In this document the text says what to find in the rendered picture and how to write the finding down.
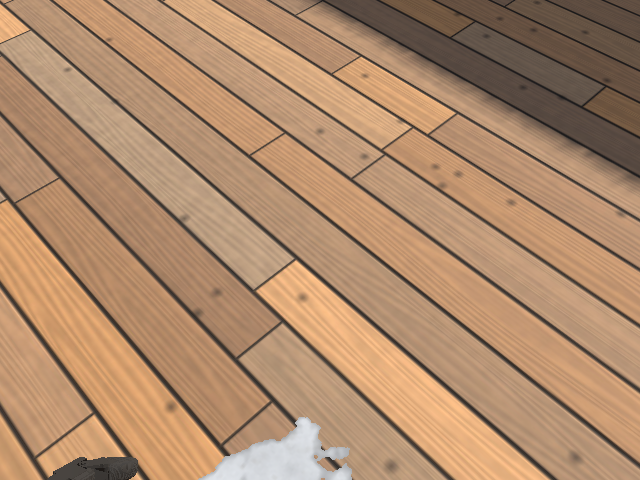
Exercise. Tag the left robot hand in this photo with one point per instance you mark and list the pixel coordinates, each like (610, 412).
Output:
(110, 468)

